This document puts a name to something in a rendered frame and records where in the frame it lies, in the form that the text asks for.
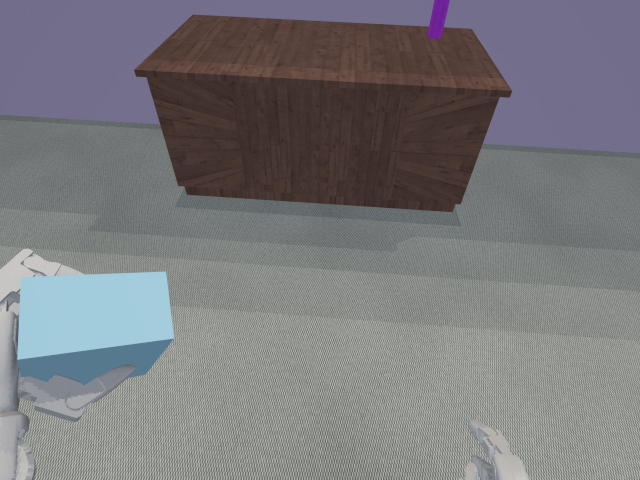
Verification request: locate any table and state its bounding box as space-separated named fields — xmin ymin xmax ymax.
xmin=134 ymin=15 xmax=512 ymax=212

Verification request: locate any robot left hand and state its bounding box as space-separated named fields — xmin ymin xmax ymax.
xmin=0 ymin=249 xmax=136 ymax=422

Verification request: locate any sponge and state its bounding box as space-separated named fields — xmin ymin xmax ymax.
xmin=17 ymin=272 xmax=174 ymax=386

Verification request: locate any robot left forearm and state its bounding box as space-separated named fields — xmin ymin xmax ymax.
xmin=0 ymin=411 xmax=36 ymax=480

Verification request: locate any robot right hand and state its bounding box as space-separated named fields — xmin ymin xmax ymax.
xmin=458 ymin=419 xmax=529 ymax=480

